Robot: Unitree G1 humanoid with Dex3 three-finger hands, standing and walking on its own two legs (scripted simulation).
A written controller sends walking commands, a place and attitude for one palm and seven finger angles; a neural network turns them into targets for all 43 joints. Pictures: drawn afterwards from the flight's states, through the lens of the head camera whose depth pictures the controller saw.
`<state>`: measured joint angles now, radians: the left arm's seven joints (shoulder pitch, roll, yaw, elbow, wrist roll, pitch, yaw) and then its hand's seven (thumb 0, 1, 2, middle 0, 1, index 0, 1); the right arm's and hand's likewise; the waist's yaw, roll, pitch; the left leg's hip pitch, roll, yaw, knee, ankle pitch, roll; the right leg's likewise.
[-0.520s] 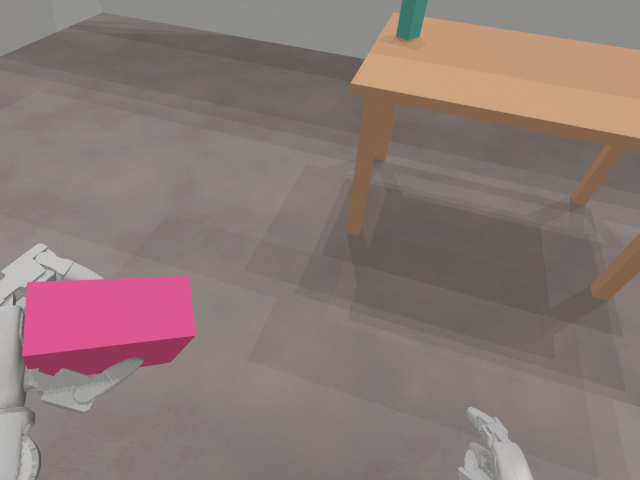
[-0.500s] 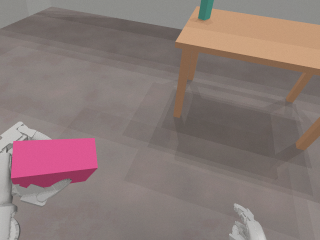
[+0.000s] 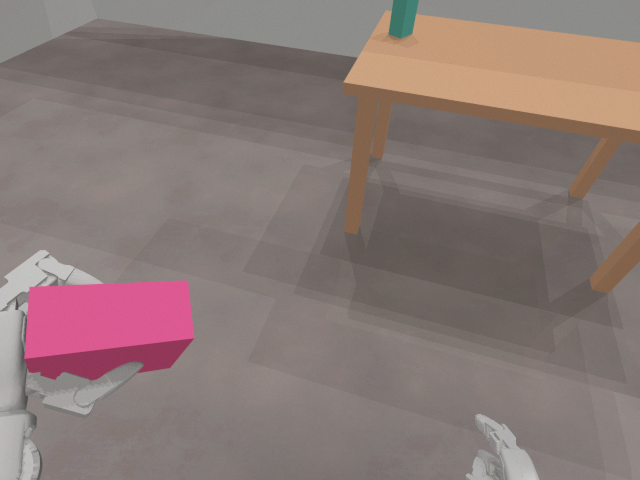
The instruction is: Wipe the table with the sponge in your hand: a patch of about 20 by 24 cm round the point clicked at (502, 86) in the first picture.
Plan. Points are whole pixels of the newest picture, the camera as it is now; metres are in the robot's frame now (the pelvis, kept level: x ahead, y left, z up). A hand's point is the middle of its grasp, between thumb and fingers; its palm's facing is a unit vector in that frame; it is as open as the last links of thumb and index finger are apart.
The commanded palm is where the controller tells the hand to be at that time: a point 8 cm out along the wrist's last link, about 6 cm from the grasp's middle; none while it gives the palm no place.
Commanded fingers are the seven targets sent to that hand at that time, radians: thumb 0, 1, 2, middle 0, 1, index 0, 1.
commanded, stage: walk to a spot facing it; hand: left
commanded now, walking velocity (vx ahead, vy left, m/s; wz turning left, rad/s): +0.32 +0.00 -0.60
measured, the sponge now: (135, 331) +0.23 +0.20 +0.13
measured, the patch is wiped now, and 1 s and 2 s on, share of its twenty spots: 0.00 0.00 0.00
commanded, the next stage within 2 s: turn to face it in 1.72 s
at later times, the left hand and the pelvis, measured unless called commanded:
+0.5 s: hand (224, 258) +0.31 +0.13 +0.15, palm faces +0.17 -0.89 -0.43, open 10.1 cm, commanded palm +0.26 +0.20 +0.18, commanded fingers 0.00 0.10 1.30 -1.20 -1.60 -1.20 -1.60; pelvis +0.05 -0.05 +0.00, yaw -11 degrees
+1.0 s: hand (297, 147) +0.49 +0.07 +0.18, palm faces +0.08 -0.90 -0.43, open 10.1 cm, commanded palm +0.45 +0.13 +0.18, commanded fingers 0.00 0.10 1.30 -1.20 -1.60 -1.20 -1.60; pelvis +0.20 -0.07 +0.00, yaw -21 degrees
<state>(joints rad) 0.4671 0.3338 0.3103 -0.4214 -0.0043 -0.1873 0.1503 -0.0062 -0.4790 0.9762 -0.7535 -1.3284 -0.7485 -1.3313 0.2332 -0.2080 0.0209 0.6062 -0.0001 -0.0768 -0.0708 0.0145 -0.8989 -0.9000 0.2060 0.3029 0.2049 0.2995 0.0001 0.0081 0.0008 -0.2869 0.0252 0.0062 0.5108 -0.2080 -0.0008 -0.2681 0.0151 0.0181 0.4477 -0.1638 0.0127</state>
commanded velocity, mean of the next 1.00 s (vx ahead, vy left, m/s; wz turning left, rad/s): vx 0.36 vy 0.00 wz -0.33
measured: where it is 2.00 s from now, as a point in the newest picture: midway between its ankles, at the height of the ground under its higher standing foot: (395, 410)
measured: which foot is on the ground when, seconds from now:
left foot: down 0.00-0.32, up 0.34-0.72, down 0.74-1.00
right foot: down 0.00-0.74, up 0.76-1.00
